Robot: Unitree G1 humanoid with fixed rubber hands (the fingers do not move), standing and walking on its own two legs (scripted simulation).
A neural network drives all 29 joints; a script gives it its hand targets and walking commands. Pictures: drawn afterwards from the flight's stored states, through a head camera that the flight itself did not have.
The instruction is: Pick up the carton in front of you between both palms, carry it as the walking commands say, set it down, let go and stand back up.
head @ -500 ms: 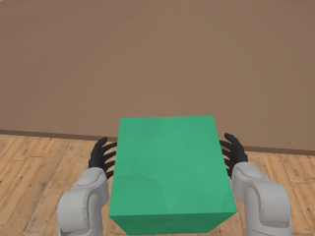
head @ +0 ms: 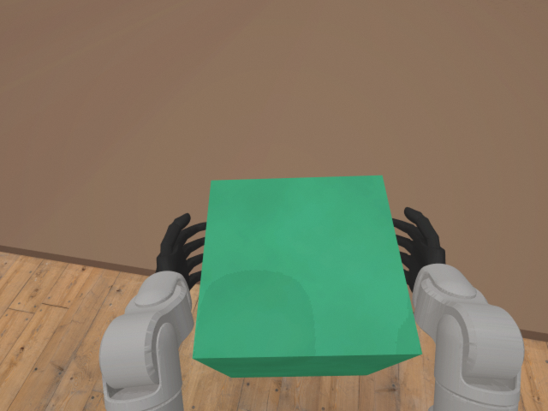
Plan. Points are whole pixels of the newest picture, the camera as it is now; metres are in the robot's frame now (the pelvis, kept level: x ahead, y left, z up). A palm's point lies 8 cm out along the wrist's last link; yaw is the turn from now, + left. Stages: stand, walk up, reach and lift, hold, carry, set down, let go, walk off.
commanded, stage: carry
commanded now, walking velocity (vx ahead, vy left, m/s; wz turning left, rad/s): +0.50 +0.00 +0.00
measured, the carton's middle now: (297, 288) +0.27 +0.01 +0.04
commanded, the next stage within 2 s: none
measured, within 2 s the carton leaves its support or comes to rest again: neither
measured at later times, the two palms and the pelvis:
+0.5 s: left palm (222, 104) +0.64 +0.15 +0.10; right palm (375, 105) +0.62 -0.15 +0.10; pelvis +0.27 +0.02 -0.01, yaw -3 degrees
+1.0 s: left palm (232, 63) +0.74 +0.14 +0.13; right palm (376, 61) +0.73 -0.17 +0.13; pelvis +0.39 +0.00 +0.03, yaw -2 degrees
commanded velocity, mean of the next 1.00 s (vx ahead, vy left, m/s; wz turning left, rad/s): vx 0.05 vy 0.00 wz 0.00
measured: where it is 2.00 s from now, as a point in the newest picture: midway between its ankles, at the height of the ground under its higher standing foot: (297, 368)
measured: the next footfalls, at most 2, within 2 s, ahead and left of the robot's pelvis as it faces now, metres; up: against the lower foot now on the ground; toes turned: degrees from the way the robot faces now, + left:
left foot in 0.34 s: +0.40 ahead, +0.10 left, +0.00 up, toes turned +5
right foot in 0.56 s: +0.30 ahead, -0.09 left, +0.01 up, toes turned -6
